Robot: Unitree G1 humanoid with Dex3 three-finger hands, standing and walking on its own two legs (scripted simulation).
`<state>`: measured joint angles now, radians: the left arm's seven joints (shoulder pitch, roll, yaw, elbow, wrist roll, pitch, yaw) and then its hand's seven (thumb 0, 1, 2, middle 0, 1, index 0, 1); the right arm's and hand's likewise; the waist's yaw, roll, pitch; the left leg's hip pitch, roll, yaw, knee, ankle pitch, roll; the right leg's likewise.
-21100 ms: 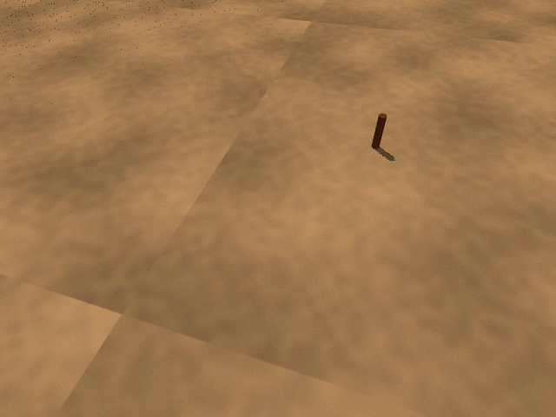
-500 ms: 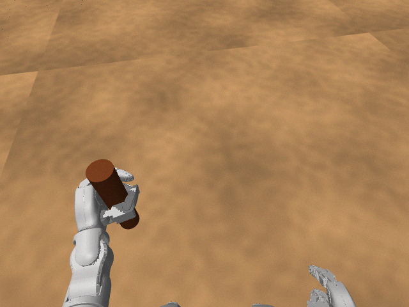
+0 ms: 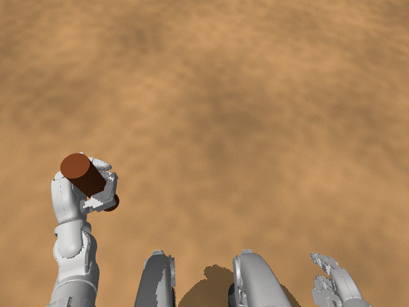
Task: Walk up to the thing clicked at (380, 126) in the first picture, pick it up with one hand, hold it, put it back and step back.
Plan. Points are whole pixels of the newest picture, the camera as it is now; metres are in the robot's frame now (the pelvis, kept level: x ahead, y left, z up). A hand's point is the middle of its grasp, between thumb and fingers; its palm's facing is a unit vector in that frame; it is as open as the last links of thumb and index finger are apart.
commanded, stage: crouch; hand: left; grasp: from the side
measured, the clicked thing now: (95, 187) +0.35 +0.22 -0.03
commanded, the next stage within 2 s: lower in 1.34 s
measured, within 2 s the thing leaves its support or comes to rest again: neither
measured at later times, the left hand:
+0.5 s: hand (117, 212) +0.36 +0.24 -0.25, palm faces +0.26 -0.97 -0.04, open 5.5 cm
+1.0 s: hand (122, 220) +0.36 +0.25 -0.36, palm faces +0.25 -0.97 -0.02, open 5.5 cm
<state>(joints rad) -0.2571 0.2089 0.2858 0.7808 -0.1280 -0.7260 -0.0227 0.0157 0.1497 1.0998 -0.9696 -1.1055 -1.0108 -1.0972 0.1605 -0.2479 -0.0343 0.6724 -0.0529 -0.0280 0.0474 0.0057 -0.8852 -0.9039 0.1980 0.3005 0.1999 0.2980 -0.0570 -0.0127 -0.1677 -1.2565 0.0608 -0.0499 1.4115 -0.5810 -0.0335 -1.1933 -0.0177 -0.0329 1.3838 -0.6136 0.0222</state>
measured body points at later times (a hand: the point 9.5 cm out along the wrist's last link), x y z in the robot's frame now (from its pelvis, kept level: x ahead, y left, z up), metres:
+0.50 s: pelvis -0.05 +0.00 -0.20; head +0.14 +0.04 +0.20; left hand +0.34 +0.29 -0.24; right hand +0.08 -0.26 -0.33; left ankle +0.04 +0.13 -0.59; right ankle +0.02 -0.13 -0.59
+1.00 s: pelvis -0.06 +0.00 -0.29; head +0.14 +0.05 +0.10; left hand +0.34 +0.30 -0.35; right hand +0.05 -0.28 -0.41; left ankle +0.04 +0.13 -0.59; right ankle +0.02 -0.13 -0.59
